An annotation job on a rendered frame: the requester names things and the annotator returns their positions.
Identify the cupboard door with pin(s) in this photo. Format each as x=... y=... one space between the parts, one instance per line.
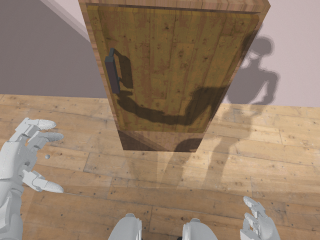
x=173 y=65

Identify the right robot thigh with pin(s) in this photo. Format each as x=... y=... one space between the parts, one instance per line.
x=197 y=231

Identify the left robot thigh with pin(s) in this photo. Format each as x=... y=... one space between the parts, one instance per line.
x=128 y=228

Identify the robot left forearm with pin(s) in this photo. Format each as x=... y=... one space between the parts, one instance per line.
x=11 y=223

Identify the handle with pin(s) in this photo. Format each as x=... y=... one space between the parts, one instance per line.
x=112 y=72

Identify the robot right hand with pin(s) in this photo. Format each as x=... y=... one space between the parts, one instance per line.
x=263 y=226

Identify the robot thigh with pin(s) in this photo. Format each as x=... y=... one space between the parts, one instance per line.
x=128 y=228
x=197 y=231

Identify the robot left hand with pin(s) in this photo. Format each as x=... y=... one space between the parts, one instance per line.
x=14 y=154

